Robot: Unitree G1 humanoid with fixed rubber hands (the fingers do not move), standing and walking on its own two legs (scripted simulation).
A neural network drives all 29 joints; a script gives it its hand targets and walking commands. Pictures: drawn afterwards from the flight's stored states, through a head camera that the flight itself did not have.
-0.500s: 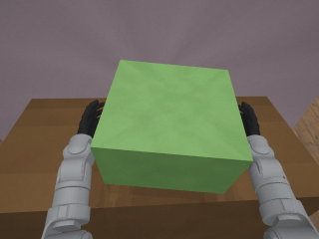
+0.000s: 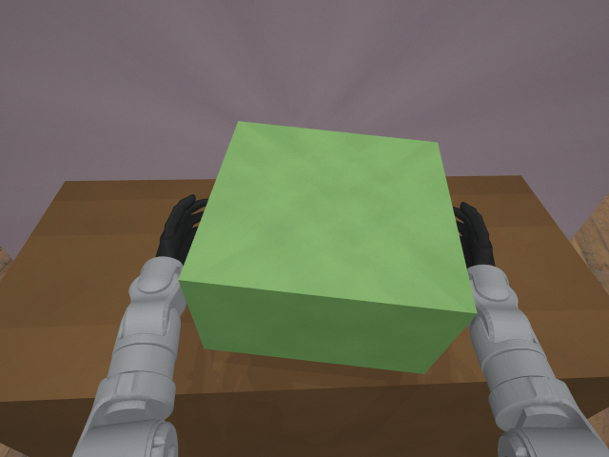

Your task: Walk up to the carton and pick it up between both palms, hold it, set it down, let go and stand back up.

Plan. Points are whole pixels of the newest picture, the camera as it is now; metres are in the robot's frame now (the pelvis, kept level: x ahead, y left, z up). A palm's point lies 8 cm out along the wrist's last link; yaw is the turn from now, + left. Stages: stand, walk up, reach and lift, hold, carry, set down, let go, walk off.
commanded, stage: set down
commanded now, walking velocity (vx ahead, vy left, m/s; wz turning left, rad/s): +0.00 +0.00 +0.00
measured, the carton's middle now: (326, 240) +0.41 +0.01 +0.07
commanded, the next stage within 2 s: none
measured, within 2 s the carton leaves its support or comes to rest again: rests again in 1.16 s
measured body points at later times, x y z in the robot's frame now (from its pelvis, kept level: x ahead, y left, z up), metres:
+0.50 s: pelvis +0.00 +0.01 +0.00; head +0.03 +0.03 +0.45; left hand +0.39 +0.21 +0.04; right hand +0.38 -0.20 +0.05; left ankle +0.04 +0.14 -0.75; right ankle -0.06 -0.14 -0.75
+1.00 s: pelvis +0.00 +0.02 -0.02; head +0.07 +0.02 +0.42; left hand +0.40 +0.22 -0.02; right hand +0.39 -0.19 -0.01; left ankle +0.04 +0.14 -0.75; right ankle -0.06 -0.14 -0.75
